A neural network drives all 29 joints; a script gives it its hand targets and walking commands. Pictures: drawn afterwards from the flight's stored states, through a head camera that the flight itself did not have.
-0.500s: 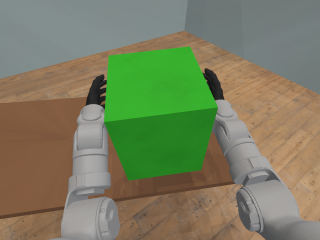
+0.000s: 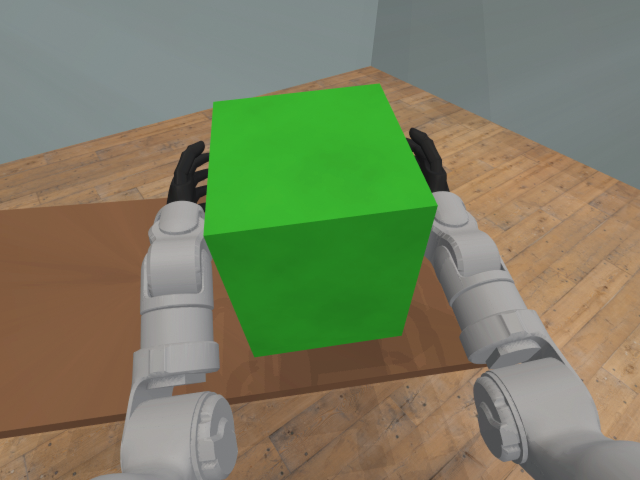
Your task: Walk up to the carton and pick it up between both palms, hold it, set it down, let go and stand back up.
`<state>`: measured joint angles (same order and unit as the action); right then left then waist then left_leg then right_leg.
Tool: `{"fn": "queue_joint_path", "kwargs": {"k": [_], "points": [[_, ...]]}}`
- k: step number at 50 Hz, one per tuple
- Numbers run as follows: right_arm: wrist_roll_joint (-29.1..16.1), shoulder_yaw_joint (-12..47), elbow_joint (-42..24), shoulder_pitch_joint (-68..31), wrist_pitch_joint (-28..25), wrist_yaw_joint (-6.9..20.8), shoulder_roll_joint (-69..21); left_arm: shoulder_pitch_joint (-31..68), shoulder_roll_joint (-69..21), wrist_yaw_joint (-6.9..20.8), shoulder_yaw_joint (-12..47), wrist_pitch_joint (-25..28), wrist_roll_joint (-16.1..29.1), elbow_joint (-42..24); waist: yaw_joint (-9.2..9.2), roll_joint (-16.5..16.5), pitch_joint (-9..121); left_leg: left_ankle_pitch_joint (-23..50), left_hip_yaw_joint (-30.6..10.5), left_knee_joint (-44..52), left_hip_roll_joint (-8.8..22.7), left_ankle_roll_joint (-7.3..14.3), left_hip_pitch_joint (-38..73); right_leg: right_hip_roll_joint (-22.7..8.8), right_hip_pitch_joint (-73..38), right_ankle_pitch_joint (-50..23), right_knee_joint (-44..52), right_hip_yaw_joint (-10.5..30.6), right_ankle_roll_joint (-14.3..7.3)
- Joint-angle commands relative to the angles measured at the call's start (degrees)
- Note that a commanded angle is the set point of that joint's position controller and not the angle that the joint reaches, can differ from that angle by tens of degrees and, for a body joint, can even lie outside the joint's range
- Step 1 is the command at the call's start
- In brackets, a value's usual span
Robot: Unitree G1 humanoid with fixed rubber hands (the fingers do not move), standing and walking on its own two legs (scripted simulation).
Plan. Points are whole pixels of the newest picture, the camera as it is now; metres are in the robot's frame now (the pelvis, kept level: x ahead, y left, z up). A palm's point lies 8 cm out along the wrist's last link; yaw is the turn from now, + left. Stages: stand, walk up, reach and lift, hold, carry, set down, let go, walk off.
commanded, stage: reach and lift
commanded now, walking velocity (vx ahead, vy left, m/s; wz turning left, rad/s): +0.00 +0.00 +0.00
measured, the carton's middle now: (314, 226) +0.37 +0.00 +0.15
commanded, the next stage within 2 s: hold in 0.40 s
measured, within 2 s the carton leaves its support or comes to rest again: neither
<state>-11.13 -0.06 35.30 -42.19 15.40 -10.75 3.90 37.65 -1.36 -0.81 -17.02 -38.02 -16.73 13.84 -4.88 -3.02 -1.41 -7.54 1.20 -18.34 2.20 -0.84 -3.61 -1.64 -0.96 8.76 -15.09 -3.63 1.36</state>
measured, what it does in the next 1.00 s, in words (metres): stands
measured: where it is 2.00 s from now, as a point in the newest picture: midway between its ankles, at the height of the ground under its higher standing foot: outside the picture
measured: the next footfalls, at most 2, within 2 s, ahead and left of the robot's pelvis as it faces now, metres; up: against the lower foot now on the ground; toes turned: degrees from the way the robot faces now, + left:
none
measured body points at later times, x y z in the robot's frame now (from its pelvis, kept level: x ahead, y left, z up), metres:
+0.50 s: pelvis +0.00 -0.01 +0.00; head -0.05 +0.02 +0.45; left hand +0.39 +0.15 +0.20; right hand +0.39 -0.14 +0.21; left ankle +0.04 +0.13 -0.75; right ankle +0.00 -0.13 -0.75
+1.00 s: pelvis +0.00 +0.00 +0.00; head -0.06 +0.01 +0.45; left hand +0.38 +0.15 +0.22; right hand +0.38 -0.15 +0.22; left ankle +0.04 +0.13 -0.75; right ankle +0.00 -0.13 -0.75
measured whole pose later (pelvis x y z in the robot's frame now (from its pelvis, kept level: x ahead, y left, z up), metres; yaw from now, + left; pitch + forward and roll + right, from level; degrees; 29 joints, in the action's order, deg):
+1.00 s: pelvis +0.00 +0.00 +0.00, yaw +0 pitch -8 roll -1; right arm -14.0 1.5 32.0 -45.0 22.0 -12.3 5.6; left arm 39.3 -1.3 0.2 -18.3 -43.3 -16.5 10.4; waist -4.4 -1.3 -0.3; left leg -7.5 0.5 -18.5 2.3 -1.1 -2.9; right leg -1.0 -1.5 8.6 -15.3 -2.7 1.1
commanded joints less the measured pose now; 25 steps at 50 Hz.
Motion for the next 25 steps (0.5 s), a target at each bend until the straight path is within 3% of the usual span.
{"fn": "queue_joint_path", "kwargs": {"k": [1, 2, 3, 4, 5, 6, 7, 8, 9, 10, 11, 12, 13, 14, 15, 17, 18, 19, 20, 21, 22, 23, 24, 25], "points": [[-5.5, 21.5, -22.1, -43.0, -3.4, 4.1, -35.2, 33.9, -33.5, 9.0, 27.8, 4.3, 7.9, -8.6, 0.23, 5.0, 26.9, 17.5, 1.3, -2.3, -4.9, -1.0, 13.1, 5.4, -3.4, -16.5, -0.4, -1.3, 1.7], [-5.4, 21.3, -22.9, -42.0, -3.6, 3.7, -35.1, 31.9, -33.3, 9.1, 27.3, 3.8, 7.5, -8.8, -1.18, 4.5, 26.7, 19.6, 1.0, -3.1, -4.6, -1.4, 14.5, 5.6, -4.6, -19.7, -0.4, -1.8, 2.1], [-6.3, 22.8, -23.7, -41.1, -3.1, 3.5, -35.5, 31.8, -33.5, 9.3, 28.5, 3.9, 7.9, -10.4, -0.83, 4.2, 25.9, 19.2, 0.5, -2.9, -4.6, -1.5, 13.4, 5.7, -5.3, -19.1, -0.3, -1.3, 1.8], [-6.0, 22.1, -20.6, -37.9, -2.2, 3.2, -35.5, 32.8, -33.7, 9.6, 28.2, 3.6, 8.0, -11.6, -2.00, 4.9, 24.6, 18.1, 0.8, -2.7, -4.6, -1.6, 14.0, 5.3, -4.4, -18.0, 0.0, -1.3, 1.8], [-4.4, 19.4, -15.1, -38.5, -0.8, 3.5, -34.3, 33.4, -32.6, 9.8, 25.7, 2.8, 5.7, -7.4, -1.01, 3.7, 17.5, 11.0, 0.7, -0.2, -4.5, -0.8, 10.5, 5.2, -1.6, -9.6, 1.6, -1.3, 1.9], [-4.2, 19.3, -17.2, -40.7, -1.4, 4.0, -35.5, 35.7, -32.5, 9.8, 25.8, 2.9, 5.4, -7.9, 0.08, 3.1, 18.1, 7.0, 1.2, 1.1, -4.5, 0.2, 10.0, 4.6, -0.3, -4.6, 1.8, -1.2, 1.6], [-3.7, 18.5, -16.4, -40.9, -1.4, 4.4, -35.5, 36.3, -32.1, 9.6, 25.8, 2.7, 5.9, -7.4, 0.00, 4.1, 18.3, 4.4, 1.4, 0.9, -4.5, 0.2, 9.1, 4.1, 0.3, -3.1, 2.1, -0.8, 1.7], [-3.8, 18.4, -18.8, -43.6, -2.2, 4.8, -34.8, 35.6, -32.8, 9.4, 26.3, 2.7, 6.3, -7.4, 1.52, 3.9, 19.7, 6.6, 1.1, 1.1, -4.0, 0.1, 8.6, 5.0, 0.7, -3.6, 1.6, -1.4, 1.4], [-4.4, 18.5, -20.7, -44.9, -2.6, 4.9, -35.8, 38.0, -33.1, 9.1, 28.1, 3.0, 7.4, -10.2, 0.18, 4.7, 22.5, 8.8, 0.7, -0.1, -4.3, -0.1, 9.2, 5.0, 0.6, -6.7, 0.9, -1.5, 1.0], [-3.7, 17.6, -17.0, -44.7, -1.6, 4.9, -35.7, 38.9, -32.2, 9.1, 27.0, 2.7, 7.1, -6.8, -0.21, 4.5, 20.0, 6.2, 0.7, 0.7, -4.4, 0.1, 8.6, 4.5, 1.1, -4.2, 1.7, -1.3, 1.3], [-3.8, 17.5, -18.2, -44.8, -1.6, 4.9, -36.6, 39.5, -32.9, 9.3, 26.7, 3.0, 7.2, -7.0, 0.61, 4.0, 20.9, 5.6, 1.0, 0.8, -4.5, 0.2, 8.6, 4.9, 0.6, -3.1, 1.7, -0.9, 1.9], [-3.5, 16.4, -16.6, -43.7, -1.3, 4.9, -35.1, 36.8, -33.1, 9.2, 26.0, 2.3, 6.1, -4.7, 0.17, 4.7, 19.9, 5.5, 1.0, 1.0, -4.2, 0.0, 8.9, 4.8, 1.0, -3.2, 1.9, -1.3, 1.3], [-4.0, 18.0, -18.9, -45.8, -1.5, 4.5, -36.2, 36.2, -33.2, 9.6, 25.2, 2.3, 6.9, -4.4, -0.30, 2.6, 21.7, 6.2, 0.9, 0.7, -4.7, 0.4, 9.6, 4.8, -0.7, -6.1, 1.7, -1.0, 1.8], [-4.9, 19.8, -22.0, -46.7, -1.8, 4.1, -37.0, 36.1, -34.4, 9.3, 26.2, 2.6, 8.0, -8.0, 1.34, 3.2, 26.9, 10.1, 1.1, -0.6, -4.6, 0.3, 10.8, 5.0, -2.1, -9.5, 0.4, -0.8, 1.7], [-4.7, 18.5, -17.0, -43.8, -0.2, 3.9, -35.9, 37.2, -32.5, 9.4, 25.5, 2.1, 7.3, -4.2, 0.15, 2.7, 21.9, 8.7, 2.0, 0.2, -5.0, 0.1, 10.4, 4.4, -0.8, -7.9, 1.5, -0.7, 2.3], [-5.6, 20.6, -19.4, -44.5, -0.9, 4.2, -37.8, 40.4, -34.2, 8.8, 28.3, 2.9, 8.9, -11.4, -0.36, 3.6, 27.1, 11.4, 0.8, -1.3, -5.0, -0.2, 11.3, 5.0, -1.5, -11.5, -0.2, -1.2, 2.5], [-6.1, 20.2, -18.4, -43.3, -0.2, 4.2, -37.1, 39.2, -32.1, 9.0, 26.6, 2.8, 8.5, -9.0, 0.90, 2.8, 25.3, 11.8, 0.6, -0.8, -5.1, 0.4, 10.0, 5.4, -1.9, -11.0, 0.4, -0.8, 2.5], [-5.0, 19.1, -16.2, -42.0, 0.3, 3.9, -36.5, 38.1, -33.0, 9.3, 26.2, 2.4, 8.1, -7.3, -1.11, 3.4, 23.0, 10.9, 0.9, -0.7, -5.0, 0.2, 11.6, 5.0, -0.3, -10.0, 1.0, -1.3, 2.3], [-5.8, 20.2, -18.6, -42.9, -0.3, 3.8, -36.7, 36.3, -33.8, 9.4, 26.7, 2.1, 8.1, -9.4, -0.33, 3.8, 25.3, 12.4, 1.0, -0.9, -4.8, -0.3, 11.7, 5.6, -2.0, -10.5, 0.5, -1.3, 2.2], [-5.9, 18.4, -13.7, -40.8, 0.8, 3.9, -35.3, 37.0, -32.2, 9.6, 25.1, 1.6, 7.2, -7.8, -0.88, 4.5, 20.9, 9.7, 1.0, -0.4, -4.3, -0.5, 11.1, 5.3, 0.2, -7.2, 1.2, -1.1, 1.9], [-5.5, 18.7, -14.3, -40.0, 0.8, 3.7, -35.5, 36.3, -31.7, 9.9, 24.7, 1.4, 6.8, -6.7, -0.91, 3.6, 20.4, 9.3, 1.4, 0.6, -4.9, -0.2, 10.2, 5.1, -1.1, -6.6, 1.4, -1.2, 2.0], [-6.1, 19.3, -17.8, -43.1, 0.5, 3.5, -36.0, 36.2, -33.1, 10.0, 25.7, 1.0, 7.5, -8.0, 0.17, 2.5, 21.1, 10.5, 1.3, 0.4, -4.9, 0.4, 8.7, 5.4, -1.4, -8.7, 1.2, -1.1, 1.8], [-5.7, 17.7, -15.9, -41.6, 1.3, 3.5, -35.2, 35.2, -31.6, 10.2, 24.2, 0.4, 6.6, -5.0, 0.13, 2.1, 19.1, 8.1, 1.2, 0.9, -5.0, 0.5, 8.0, 5.1, -0.8, -6.7, 1.8, -0.9, 2.2], [-6.1, 19.3, -19.8, -44.5, 1.0, 3.2, -36.7, 36.0, -31.7, 10.7, 24.1, 0.6, 7.0, -5.6, 0.45, 1.5, 21.2, 9.4, 1.9, -0.1, -5.3, 0.9, 9.3, 4.9, -1.9, -9.2, 1.2, -0.2, 2.3]]}}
